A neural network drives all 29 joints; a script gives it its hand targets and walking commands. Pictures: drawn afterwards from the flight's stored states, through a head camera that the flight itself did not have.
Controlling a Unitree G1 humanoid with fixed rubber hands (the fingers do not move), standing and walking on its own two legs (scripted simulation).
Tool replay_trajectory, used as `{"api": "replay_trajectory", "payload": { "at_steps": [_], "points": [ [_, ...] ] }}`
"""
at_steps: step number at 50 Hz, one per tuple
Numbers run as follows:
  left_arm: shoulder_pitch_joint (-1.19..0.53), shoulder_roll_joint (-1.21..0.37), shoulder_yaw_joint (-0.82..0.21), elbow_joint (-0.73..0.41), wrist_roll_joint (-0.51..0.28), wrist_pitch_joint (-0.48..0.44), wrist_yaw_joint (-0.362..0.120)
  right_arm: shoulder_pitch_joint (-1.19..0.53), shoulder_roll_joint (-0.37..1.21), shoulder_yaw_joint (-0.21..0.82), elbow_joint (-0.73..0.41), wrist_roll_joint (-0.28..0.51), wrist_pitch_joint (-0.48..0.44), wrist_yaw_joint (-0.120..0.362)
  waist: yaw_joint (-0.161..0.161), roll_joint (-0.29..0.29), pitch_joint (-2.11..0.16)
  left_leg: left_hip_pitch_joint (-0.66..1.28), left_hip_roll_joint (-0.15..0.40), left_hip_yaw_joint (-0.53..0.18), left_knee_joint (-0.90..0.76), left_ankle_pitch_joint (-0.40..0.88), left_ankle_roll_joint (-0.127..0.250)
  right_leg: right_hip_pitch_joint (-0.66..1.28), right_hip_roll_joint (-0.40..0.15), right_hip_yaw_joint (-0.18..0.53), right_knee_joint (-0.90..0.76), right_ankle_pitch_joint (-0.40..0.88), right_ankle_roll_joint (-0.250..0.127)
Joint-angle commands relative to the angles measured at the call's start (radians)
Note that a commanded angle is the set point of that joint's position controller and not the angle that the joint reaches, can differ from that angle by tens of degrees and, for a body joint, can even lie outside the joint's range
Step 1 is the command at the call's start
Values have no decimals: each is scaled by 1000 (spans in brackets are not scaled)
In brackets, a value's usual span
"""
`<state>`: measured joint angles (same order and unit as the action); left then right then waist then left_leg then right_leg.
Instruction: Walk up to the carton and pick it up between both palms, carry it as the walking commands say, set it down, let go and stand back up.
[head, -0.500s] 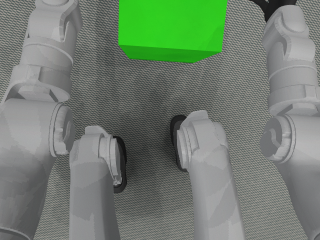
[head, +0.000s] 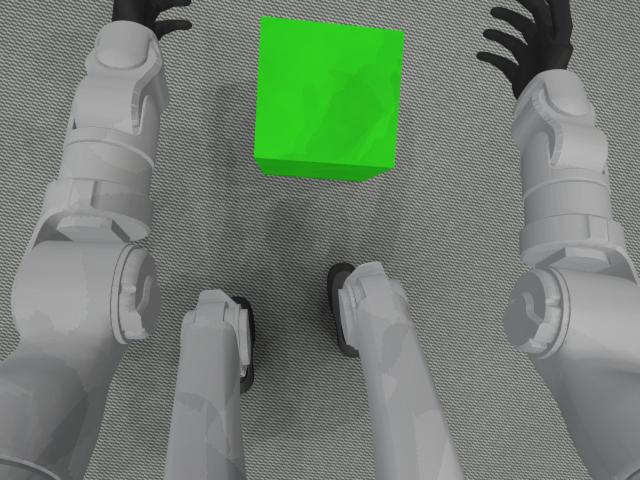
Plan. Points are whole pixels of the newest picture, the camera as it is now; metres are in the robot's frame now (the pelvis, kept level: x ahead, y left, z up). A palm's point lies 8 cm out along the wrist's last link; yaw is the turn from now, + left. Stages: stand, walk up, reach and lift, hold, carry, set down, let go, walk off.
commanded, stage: set down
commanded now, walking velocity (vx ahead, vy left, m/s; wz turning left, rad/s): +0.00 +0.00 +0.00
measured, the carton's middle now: (321, 115) +0.54 -0.11 -0.41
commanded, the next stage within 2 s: let go in 0.48 s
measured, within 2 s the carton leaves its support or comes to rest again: neither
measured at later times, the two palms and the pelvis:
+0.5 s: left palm out of the picture +0.57 +0.09 +0.04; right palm out of the picture +0.48 -0.30 +0.04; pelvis +0.03 +0.00 +0.13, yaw -1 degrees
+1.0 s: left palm out of the picture +0.42 +0.15 +0.10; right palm out of the picture +0.36 -0.29 +0.11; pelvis +0.08 -0.01 +0.20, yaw -2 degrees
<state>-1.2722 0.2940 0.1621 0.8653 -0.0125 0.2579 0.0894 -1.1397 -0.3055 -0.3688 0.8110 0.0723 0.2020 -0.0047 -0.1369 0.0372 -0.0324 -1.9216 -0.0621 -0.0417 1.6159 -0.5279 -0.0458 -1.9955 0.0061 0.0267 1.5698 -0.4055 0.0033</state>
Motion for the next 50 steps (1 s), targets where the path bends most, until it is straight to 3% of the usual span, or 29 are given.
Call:
{"api": "replay_trajectory", "payload": {
  "at_steps": [1,20,24,28,32,35,40,50],
  "points": [
    [-257,82,17,-127,12,-16,-5,-196,-148,-17,-122,-4,-19,8,-50,55,-1112,477,-61,111,-218,214,-5,819,46,-107,-179,398,45],
    [-125,24,77,-92,83,-65,-60,-81,-75,-71,-106,-80,-64,53,-29,26,-946,754,-41,74,-636,322,4,1102,37,-70,-583,497,49],
    [-87,-7,107,-38,123,-87,-67,-55,-37,-81,-59,-124,-85,61,-26,9,-856,724,-37,67,-678,330,4,1112,34,-70,-618,504,51],
    [-23,-21,126,-55,158,-97,-52,-5,-43,-89,-75,-168,-96,72,-22,8,-924,764,-39,65,-688,403,-3,1171,44,-77,-616,583,51],
    [100,-49,116,-169,172,-94,-12,76,-75,-63,-162,-180,-96,98,-12,5,-1101,891,-40,63,-697,521,-10,1320,49,-71,-616,704,40],
    [285,-79,83,-311,167,-88,19,244,-83,-11,-248,-169,-91,125,1,-9,-1202,995,-43,69,-724,602,-11,1488,46,-55,-635,802,28],
    [498,-109,15,-477,130,-105,30,472,-91,64,-344,-122,-99,147,-2,-37,-1019,1004,-43,68,-819,528,3,1628,33,-3,-721,785,10],
    [923,-104,5,-392,93,-195,-35,876,-37,181,-335,-64,-168,143,64,-53,-545,1137,-6,45,-986,360,23,1689,12,22,-878,575,22]
  ]
}}
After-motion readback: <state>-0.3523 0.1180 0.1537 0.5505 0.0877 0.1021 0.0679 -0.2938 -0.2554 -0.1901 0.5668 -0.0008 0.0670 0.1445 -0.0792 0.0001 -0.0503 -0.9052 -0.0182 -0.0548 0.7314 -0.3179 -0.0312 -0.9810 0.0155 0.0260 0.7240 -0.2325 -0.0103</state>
